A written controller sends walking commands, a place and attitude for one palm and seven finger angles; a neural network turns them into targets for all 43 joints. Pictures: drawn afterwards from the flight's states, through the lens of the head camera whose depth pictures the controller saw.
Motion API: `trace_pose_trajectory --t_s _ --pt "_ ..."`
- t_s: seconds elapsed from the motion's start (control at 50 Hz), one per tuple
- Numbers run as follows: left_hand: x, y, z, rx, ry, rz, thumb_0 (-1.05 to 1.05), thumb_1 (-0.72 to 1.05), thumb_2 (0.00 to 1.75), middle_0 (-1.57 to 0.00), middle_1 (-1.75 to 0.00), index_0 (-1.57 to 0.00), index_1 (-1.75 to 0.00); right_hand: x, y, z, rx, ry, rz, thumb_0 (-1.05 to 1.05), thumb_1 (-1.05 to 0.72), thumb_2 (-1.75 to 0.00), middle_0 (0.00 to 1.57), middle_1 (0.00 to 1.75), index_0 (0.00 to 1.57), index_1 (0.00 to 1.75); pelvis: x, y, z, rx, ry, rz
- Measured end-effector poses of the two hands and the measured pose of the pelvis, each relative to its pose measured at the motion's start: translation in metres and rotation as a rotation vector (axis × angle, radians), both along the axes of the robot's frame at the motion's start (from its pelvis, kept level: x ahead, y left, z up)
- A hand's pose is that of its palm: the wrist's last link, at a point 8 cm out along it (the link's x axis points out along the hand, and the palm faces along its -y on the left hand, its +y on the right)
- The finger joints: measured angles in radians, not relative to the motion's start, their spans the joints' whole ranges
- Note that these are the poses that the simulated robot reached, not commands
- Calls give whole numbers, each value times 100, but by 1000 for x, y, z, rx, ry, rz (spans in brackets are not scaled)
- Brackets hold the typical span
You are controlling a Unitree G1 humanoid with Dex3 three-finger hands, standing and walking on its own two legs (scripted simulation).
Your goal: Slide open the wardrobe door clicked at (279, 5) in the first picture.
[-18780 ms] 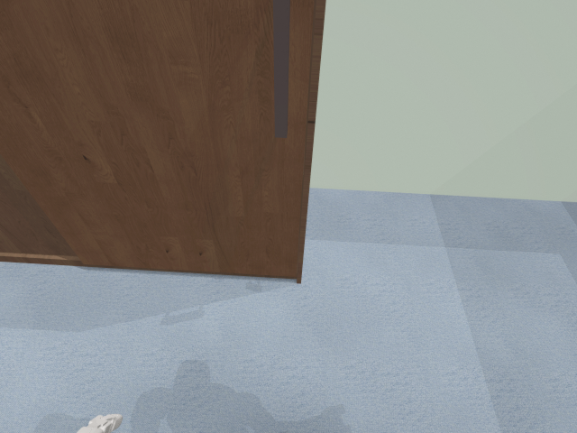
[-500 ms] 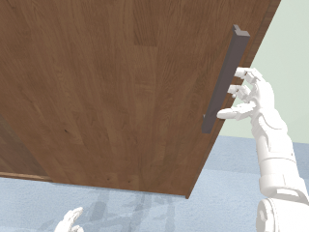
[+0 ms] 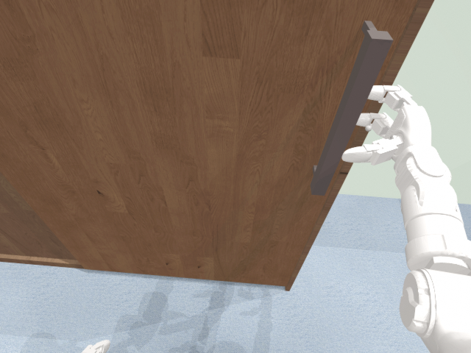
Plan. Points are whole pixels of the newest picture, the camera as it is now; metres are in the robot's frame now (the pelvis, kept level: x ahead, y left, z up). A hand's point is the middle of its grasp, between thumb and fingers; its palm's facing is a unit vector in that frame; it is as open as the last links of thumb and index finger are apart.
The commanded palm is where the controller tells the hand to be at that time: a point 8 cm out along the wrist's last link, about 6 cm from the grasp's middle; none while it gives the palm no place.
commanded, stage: slide the fingers in behind the handle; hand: right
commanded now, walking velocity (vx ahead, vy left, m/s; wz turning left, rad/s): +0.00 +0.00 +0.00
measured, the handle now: (338, 123) +0.48 -0.13 +0.16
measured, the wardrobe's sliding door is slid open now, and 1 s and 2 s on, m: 0.00 0.00 0.00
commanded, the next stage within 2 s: grip the handle and tug to test in 1.76 s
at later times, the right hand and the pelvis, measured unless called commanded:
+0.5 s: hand (352, 133) +0.43 -0.14 +0.18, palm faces -0.02 +1.00 +0.00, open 14.0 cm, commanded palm +0.41 -0.19 +0.18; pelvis +0.00 +0.00 +0.00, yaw +1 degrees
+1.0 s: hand (345, 133) +0.43 -0.13 +0.18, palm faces -0.01 +1.00 +0.01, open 14.0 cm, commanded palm +0.40 -0.18 +0.18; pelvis +0.01 +0.00 +0.00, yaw +1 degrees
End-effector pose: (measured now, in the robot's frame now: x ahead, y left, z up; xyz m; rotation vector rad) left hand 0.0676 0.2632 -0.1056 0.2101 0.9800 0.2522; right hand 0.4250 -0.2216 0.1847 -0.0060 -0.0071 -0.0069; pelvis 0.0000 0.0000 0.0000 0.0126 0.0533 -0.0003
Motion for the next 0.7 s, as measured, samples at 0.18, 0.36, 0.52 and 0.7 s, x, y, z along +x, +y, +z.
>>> trace_pose_trajectory --t_s 0.18,0.36,0.52,0.7 --pt "-6 -7 -1 -25 -10 14 1 90 90 -20 -30 -20 -30 -3 12 0 5 -19 31 -1 50 -30 32 123 32 122 1 -4 0 0 -8 12" --pt "17 -17 6 -45 -91 6 1 90 90 -20 -30 -20 -30 -6 23 -2 12 -18 23 -1 50 -30 30 121 30 120 1 -5 1 -3 -14 29" --pt "40 -21 10 -47 -120 -31 1 90 90 -20 -30 -20 -30 -15 29 -1 9 -11 28 -1 50 -30 30 120 30 120 3 -4 2 -3 -29 19" --pt "52 -20 12 -40 -128 -48 1 90 90 -20 -30 -20 -30 -10 39 0 18 4 25 -1 51 -30 30 120 30 120 4 -2 3 -5 -28 13"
